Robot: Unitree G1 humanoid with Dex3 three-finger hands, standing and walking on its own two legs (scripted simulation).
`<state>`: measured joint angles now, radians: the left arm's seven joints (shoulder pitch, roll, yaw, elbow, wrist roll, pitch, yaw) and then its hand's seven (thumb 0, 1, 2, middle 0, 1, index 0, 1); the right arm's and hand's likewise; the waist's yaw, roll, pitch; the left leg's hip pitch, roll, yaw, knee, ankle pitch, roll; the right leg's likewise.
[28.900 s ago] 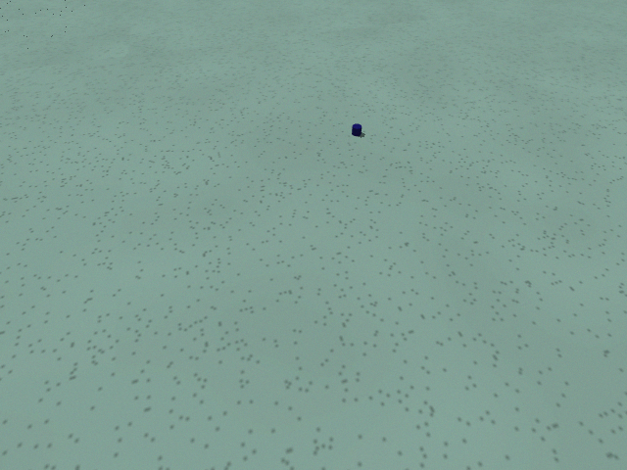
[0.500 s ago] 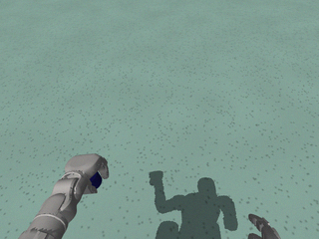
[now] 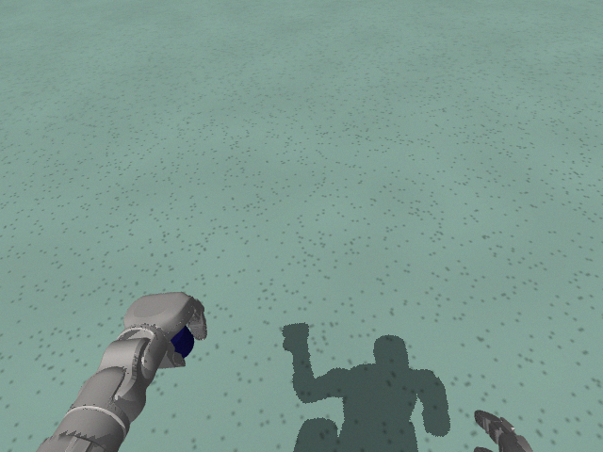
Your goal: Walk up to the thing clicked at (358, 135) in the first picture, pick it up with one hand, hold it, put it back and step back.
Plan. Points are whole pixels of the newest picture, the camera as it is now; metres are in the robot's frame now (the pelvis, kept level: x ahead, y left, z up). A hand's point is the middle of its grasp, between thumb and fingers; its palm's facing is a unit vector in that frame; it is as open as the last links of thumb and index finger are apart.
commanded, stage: crouch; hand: left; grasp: from above
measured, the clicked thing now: (172, 338) +0.31 +0.23 -0.06
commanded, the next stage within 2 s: lower in 2.00 s
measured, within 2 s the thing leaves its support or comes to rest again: neither
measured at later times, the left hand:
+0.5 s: hand (185, 369) +0.31 +0.24 -0.18, palm faces -0.43 +0.03 -0.90, open 6.5 cm
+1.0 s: hand (208, 397) +0.34 +0.27 -0.43, palm faces -0.48 -0.01 -0.88, open 6.4 cm
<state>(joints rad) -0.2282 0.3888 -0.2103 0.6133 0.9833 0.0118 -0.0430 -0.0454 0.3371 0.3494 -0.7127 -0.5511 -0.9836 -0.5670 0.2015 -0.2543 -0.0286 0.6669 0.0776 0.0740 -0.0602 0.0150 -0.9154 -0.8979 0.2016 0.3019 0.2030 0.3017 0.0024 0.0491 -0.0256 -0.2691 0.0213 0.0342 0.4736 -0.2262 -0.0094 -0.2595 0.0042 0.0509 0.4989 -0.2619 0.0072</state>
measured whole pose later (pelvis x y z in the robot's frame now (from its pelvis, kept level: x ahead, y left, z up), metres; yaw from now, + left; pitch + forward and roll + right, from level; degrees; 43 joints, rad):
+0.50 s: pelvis -0.03 +0.00 -0.08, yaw +1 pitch +18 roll -1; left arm -0.49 0.39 -0.15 1.06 1.16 -0.07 0.29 -0.06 0.35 0.34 -0.71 -0.54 -0.97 -0.56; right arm 0.21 -0.27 -0.07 0.69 0.01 0.05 -0.01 0.01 -0.90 -0.89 0.20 0.30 0.20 0.30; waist -0.06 0.01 -0.14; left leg -0.96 0.03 -0.01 1.09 -0.44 -0.01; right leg -0.92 0.02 0.01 1.08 -0.47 0.02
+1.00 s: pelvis -0.07 +0.01 -0.28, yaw -1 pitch +36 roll -5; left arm -0.73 0.54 0.01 1.22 1.18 -0.15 0.32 -0.04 0.34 0.37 -0.70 -0.56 -0.98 -0.60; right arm 0.21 -0.23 -0.03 0.75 -0.06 -0.04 0.03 0.01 -0.90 -0.89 0.21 0.30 0.21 0.30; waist -0.14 0.04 -0.20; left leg -1.89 0.02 -0.06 1.87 -0.61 0.01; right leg -1.82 0.03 -0.02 1.84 -0.66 0.03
